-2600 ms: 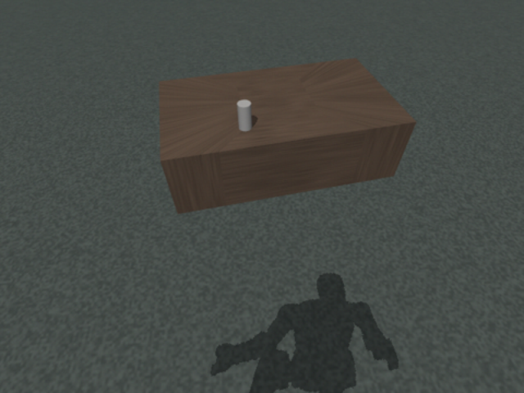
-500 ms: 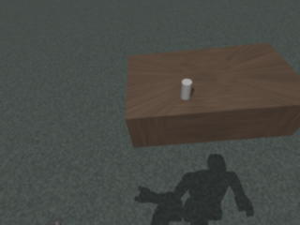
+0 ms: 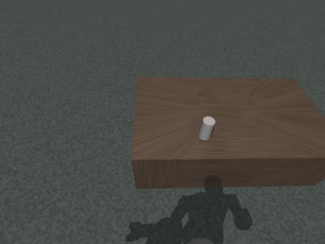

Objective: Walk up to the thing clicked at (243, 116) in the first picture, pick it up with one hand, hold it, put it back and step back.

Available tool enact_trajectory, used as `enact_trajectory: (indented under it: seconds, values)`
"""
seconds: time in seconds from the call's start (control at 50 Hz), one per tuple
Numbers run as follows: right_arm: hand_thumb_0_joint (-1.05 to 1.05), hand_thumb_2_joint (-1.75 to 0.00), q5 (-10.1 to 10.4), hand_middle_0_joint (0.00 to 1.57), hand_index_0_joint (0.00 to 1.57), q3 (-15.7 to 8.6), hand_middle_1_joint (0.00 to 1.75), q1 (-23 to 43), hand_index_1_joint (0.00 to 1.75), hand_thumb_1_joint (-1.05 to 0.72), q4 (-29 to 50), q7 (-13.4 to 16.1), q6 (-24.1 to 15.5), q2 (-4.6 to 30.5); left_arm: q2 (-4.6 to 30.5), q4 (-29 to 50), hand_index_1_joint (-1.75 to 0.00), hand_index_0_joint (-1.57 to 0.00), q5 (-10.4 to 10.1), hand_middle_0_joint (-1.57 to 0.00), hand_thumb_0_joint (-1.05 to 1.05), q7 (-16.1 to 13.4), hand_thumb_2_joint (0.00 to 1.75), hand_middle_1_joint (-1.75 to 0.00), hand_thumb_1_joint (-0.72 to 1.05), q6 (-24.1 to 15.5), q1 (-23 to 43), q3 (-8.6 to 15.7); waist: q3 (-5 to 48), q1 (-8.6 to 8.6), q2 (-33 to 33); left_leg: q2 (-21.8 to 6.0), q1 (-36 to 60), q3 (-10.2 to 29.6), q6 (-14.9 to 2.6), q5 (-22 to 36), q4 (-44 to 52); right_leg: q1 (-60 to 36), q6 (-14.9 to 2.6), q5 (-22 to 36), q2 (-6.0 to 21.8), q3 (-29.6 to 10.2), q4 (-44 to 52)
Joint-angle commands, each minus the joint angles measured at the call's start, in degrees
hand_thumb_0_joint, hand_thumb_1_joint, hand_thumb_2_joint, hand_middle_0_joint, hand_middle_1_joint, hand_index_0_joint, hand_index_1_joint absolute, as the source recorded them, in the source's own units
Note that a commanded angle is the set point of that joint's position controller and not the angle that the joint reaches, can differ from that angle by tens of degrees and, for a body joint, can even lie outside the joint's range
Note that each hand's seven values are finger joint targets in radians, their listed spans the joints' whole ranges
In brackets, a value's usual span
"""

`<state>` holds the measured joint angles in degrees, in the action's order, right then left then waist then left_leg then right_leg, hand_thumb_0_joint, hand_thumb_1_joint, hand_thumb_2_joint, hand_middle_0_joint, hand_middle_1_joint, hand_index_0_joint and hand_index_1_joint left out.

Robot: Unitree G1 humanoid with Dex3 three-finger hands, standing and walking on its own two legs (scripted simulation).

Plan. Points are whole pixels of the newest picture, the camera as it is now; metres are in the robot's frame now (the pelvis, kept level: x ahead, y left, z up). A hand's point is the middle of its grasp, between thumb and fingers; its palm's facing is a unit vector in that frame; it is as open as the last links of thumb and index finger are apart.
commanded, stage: walk up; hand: right
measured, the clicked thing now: (206, 128) +0.73 -0.25 -0.34
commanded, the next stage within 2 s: none
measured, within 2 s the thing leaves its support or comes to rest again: neither
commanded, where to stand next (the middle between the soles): +0.28 -0.02 m, yaw -2 degrees
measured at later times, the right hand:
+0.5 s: hand (274, 221) +0.22 -0.32 -0.15, palm faces -0.04 +0.95 -0.30, open 7.4 cm
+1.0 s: hand (241, 180) +0.35 -0.26 -0.15, palm faces -0.01 +0.94 -0.34, open 7.4 cm
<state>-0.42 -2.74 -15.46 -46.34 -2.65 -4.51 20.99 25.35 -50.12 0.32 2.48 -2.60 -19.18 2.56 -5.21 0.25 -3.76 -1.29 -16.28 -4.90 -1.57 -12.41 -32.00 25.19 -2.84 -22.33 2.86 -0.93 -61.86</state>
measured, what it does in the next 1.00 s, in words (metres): walks ahead: right foot, then left foot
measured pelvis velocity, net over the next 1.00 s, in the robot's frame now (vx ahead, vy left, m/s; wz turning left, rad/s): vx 0.21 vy -0.01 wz -0.01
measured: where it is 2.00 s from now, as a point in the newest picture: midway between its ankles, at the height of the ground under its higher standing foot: outside the picture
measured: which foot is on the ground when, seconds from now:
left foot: down 0.00-0.24, up 0.26-0.66, down 0.68-1.00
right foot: up 0.00-0.20, down 0.22-1.00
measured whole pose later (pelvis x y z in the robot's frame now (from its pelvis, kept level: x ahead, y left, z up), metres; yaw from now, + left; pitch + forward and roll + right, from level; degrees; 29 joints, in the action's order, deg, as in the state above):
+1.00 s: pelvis +0.21 -0.01 -0.01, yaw -1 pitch -3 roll -1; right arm 0.0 -1.4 -5.2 -51.4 -0.7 1.0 21.2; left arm 20.9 -55.6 1.1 -0.8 -1.9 -14.5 0.4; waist -5.6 -1.0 2.5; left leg -3.0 -22.4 -2.2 -0.7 -14.5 -39.2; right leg 14.6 0.5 -20.0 0.6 2.2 -37.9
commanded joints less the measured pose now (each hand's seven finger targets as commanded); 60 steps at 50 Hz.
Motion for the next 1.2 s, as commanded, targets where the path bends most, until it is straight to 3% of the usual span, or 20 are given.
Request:
enact_trajectory:
  seconds: [0.0, 0.1, 0.18, 0.2, 0.24, 0.26, 0.28, 0.34, 0.46, 0.56, 0.64, 0.66, 0.68, 0.72, 0.78, 0.9, 0.96, 1.0, 1.04, 1.18]
  values:
    - [0.00, -0.90, 0.09, 0.20, 0.20, -4.88, 0.30, -1.05, 0.30, -0.90, 4.13, 0.92, -1.50, 16.84, 9.88, 3.14, -0.30, -0.20, -0.08, -0.20, 0.00, 0.49, 0.90, -0.30, 0.90, -0.98, -3.78, 3.38, 0.99, -0.18, 13.66, -13.07, 1.59, 13.10, -10.99, -7.09, 18.15, 3.14, 2.14, 3.76, 3.33, 0.06, 9.55]
    - [0.00, -0.90, -0.22, 0.20, 0.20, -5.27, 0.30, -1.72, 0.30, -0.90, 4.39, 0.27, -1.14, 18.31, 9.24, 3.92, -0.30, -0.20, 0.49, -0.20, 0.00, 1.29, 0.90, -0.30, 0.90, -1.71, 0.93, 3.92, 0.76, 0.79, 13.45, -13.04, -0.91, 11.63, -11.22, -13.61, 17.56, -1.72, 2.13, 7.64, 2.38, 3.11, 21.85]
    - [0.00, -0.90, 0.03, 0.20, 0.20, -4.29, 0.30, 1.94, 0.30, -0.90, 5.52, -0.09, 0.23, 16.05, 10.03, 0.70, -0.30, -0.20, 0.65, -0.20, 0.00, 0.39, 0.90, -0.30, 0.90, -2.84, -6.27, 4.87, 4.38, -4.25, 6.49, -9.75, -7.10, 7.41, -7.77, -14.99, 4.64, -18.07, 1.52, 11.31, -1.40, 5.96, 30.01]
    - [0.00, -0.90, -0.17, 0.20, 0.20, -3.18, 0.30, 0.03, 0.30, -0.90, 5.32, 0.02, 0.55, 13.19, 11.67, -0.62, -0.30, -0.20, 0.79, -0.20, 0.00, -0.38, 0.90, -0.30, 0.90, -3.40, -10.88, 5.65, 7.22, -6.32, -0.30, -6.80, -10.07, 4.54, -6.05, -13.30, -6.80, -25.87, 1.03, 7.96, -0.76, 2.92, 32.79]
    - [0.00, -0.90, -0.15, 0.20, 0.20, -1.84, 0.30, -3.39, 0.30, -0.90, 5.46, 0.26, 1.20, 10.20, 18.80, 2.00, -0.30, -0.20, 1.06, -0.20, 0.00, -1.60, 0.90, -0.30, 0.90, -4.29, -10.11, 7.03, 4.56, -5.24, -11.00, 2.47, -26.76, 3.16, -0.45, -17.50, -31.46, -27.56, -7.79, -14.67, 20.80, -34.81, 49.81]
    - [0.00, -0.90, -0.61, 0.20, 0.20, -3.20, 0.30, -2.47, 0.30, -0.90, 4.35, 0.83, 1.60, 15.15, 19.26, 2.82, -0.30, -0.20, 0.30, -0.20, 0.00, -1.50, 0.90, -0.30, 0.90, -3.90, -6.57, 6.75, 1.37, -4.48, -6.16, -1.55, -25.33, 7.62, -0.20, -17.09, -32.47, -21.46, -12.28, -16.61, 23.76, -38.25, 50.05]
    - [0.00, -0.90, -0.36, 0.20, 0.20, -3.66, 0.30, -1.71, 0.30, -0.90, 3.56, 0.90, 1.55, 16.54, 17.97, 3.66, -0.30, -0.20, -0.14, -0.20, 0.00, -1.51, 0.90, -0.30, 0.90, -3.85, -4.32, 6.41, -1.56, -3.60, -4.20, -3.61, -25.04, 9.05, -0.05, -15.07, -32.29, -17.70, -12.61, -14.66, 22.27, -34.17, 50.39]
    - [0.00, -0.90, 0.58, 0.20, 0.20, -3.45, 0.30, -5.10, 0.30, -0.90, -0.01, 0.29, 2.16, 14.45, 14.16, 3.60, -0.30, -0.20, -0.62, -0.20, 0.00, -2.21, 0.90, -0.30, 0.90, -4.40, -2.71, 4.93, -0.02, -1.53, -3.44, -2.93, -18.95, 9.99, 0.12, -7.05, -29.21, -16.62, -4.74, 6.44, 13.35, -15.38, 47.28]
    - [0.00, -0.90, -0.40, 0.20, 0.20, -3.92, 0.30, -1.86, 0.30, -0.90, 0.92, -0.93, 3.59, 12.46, 13.86, 5.15, -0.30, -0.20, 0.14, -0.20, 0.00, -2.60, 0.90, -0.30, 0.90, -4.64, -2.46, 4.73, -0.52, -1.58, -4.40, -2.52, -16.93, 8.62, 2.29, -1.12, -21.18, -15.18, -7.51, 16.25, 11.68, -4.97, 46.80]
    - [0.00, -0.90, -0.30, 0.20, 0.20, -2.47, 0.30, 3.01, 0.30, -0.90, 1.62, -0.05, 2.63, 9.33, 12.03, 5.21, -0.30, -0.20, 0.31, -0.20, 0.00, -3.30, 0.90, -0.30, 0.90, -3.52, -2.67, 3.51, 2.37, -2.94, -5.24, -1.35, -8.24, 3.20, 1.81, 2.66, -7.29, -16.49, -6.92, 45.11, 10.16, 2.20, 36.08]
    - [0.00, -0.90, -0.68, 0.20, 0.20, -3.38, 0.30, -1.38, 0.30, -0.90, -1.74, 1.13, 1.97, 11.66, 11.53, 5.80, -0.30, -0.20, -0.51, -0.20, 0.00, -3.76, 0.90, -0.30, 0.90, -1.88, 0.66, 2.41, 7.42, 1.00, 1.30, 0.57, 8.31, 2.17, -1.45, 11.35, 3.68, -9.79, -4.14, 32.98, 8.28, 2.92, 22.02]
    - [0.00, -0.90, -1.03, 0.20, 0.20, -4.29, 0.30, -5.05, 0.30, -0.90, -2.64, 1.78, 1.65, 14.99, 8.61, 6.15, -0.30, -0.20, -0.96, -0.20, 0.00, -3.78, 0.90, -0.30, 0.90, -1.69, -0.35, 1.53, 10.80, 2.52, 9.24, -4.22, 14.07, 7.61, -3.57, 18.63, 6.22, -6.91, -1.42, 22.97, 4.55, 4.59, 13.24]
    - [0.00, -0.90, -1.40, 0.20, 0.20, -5.12, 0.30, -4.57, 0.30, -0.90, -1.55, 2.29, 1.45, 18.92, 4.81, 6.19, -0.30, -0.20, -1.54, -0.20, 0.00, -3.76, 0.90, -0.30, 0.90, -1.33, -3.64, 0.42, 12.96, 1.35, 19.52, -16.00, 19.29, 24.70, -7.53, 26.00, 6.50, 2.35, 1.34, -4.66, -2.27, 3.10, 5.62]
    - [0.00, -0.90, 0.56, 0.20, 0.20, -4.61, 0.30, 1.60, 0.30, -0.90, -0.40, 2.51, 2.01, 18.55, 8.67, 2.56, -0.30, -0.20, -1.42, -0.20, 0.00, -4.78, 0.90, -0.30, 0.90, 0.77, -5.87, 0.82, 11.68, -0.57, 15.78, -19.87, 10.29, 28.85, -14.07, 13.07, 9.68, -1.84, 0.72, -13.19, 0.00, -0.35, 1.63]
    - [0.00, -0.90, -0.40, 0.20, 0.20, -2.94, 0.30, 7.60, 0.30, -0.90, 0.65, 2.75, 2.75, 14.74, 9.93, -0.04, -0.30, -0.20, -1.14, -0.20, 0.00, -4.16, 0.90, -0.30, 0.90, 0.92, -2.88, 1.58, 6.84, -1.25, 14.90, -12.55, 0.07, 17.65, -9.89, 3.99, 10.22, -4.49, 0.68, -9.52, 0.48, -1.72, 8.06]
    - [0.00, -0.90, 0.43, 0.20, 0.20, -1.73, 0.30, 10.64, 0.30, -0.90, -0.13, 2.33, 3.90, 13.08, 7.80, -4.55, -0.30, -0.20, 0.22, -0.20, 0.00, -4.48, 0.90, -0.30, 0.90, -0.38, -3.33, 1.53, 9.02, -2.80, 10.67, -11.12, -2.96, 13.34, -7.09, 6.87, 1.50, -16.34, 1.86, 7.64, -1.70, 2.81, 32.37]
    - [0.00, -0.90, 1.36, 0.20, 0.20, -1.28, 0.30, 11.28, 0.30, -0.90, -1.96, 2.42, 4.46, 10.56, 14.74, -2.40, -0.30, -0.20, 1.14, -0.20, 0.00, -4.31, 0.90, -0.30, 0.90, -0.63, 7.25, 2.39, 3.59, 0.24, -3.11, -1.20, -0.09, 6.48, -0.18, -10.45, -4.25, -0.79, -5.61, 1.68, 12.62, -16.83, 41.12]
    - [0.00, -0.90, 0.59, 0.20, 0.20, -1.82, 0.30, 8.84, 0.30, -0.90, -4.81, 2.35, 4.21, 12.32, 10.34, -1.25, -0.30, -0.20, 0.67, -0.20, 0.00, -3.75, 0.90, -0.30, 0.90, -0.41, 12.34, 0.73, 1.36, 2.84, 0.56, -4.24, 8.90, 9.35, -0.72, -8.53, 0.86, 5.87, -3.00, -0.77, 9.64, -10.75, 38.47]
    - [0.00, -0.90, 0.88, 0.20, 0.20, -1.23, 0.30, 13.13, 0.30, -0.90, -5.69, 1.85, 3.39, 12.72, 7.97, -3.65, -0.30, -0.20, 0.01, -0.20, 0.00, -3.59, 0.90, -0.30, 0.90, -0.76, 9.73, 0.12, 3.65, -0.05, 3.72, -7.17, 4.34, 13.00, -2.91, -2.76, 4.91, -3.77, 0.24, 5.29, 3.65, -3.87, 36.38]
    - [0.00, -0.90, 0.35, 0.20, 0.20, -0.21, 0.30, 14.06, 0.30, -0.90, -9.66, 1.65, 3.05, 12.47, 8.43, -6.66, -0.30, -0.20, -0.30, -0.20, 0.00, -3.06, 0.90, -0.30, 0.90, -0.31, 11.35, -0.18, 4.56, -0.74, 3.81, -6.80, 3.14, 12.48, -1.48, -6.38, 11.65, -10.14, 0.24, 6.76, 3.40, -4.33, 38.47]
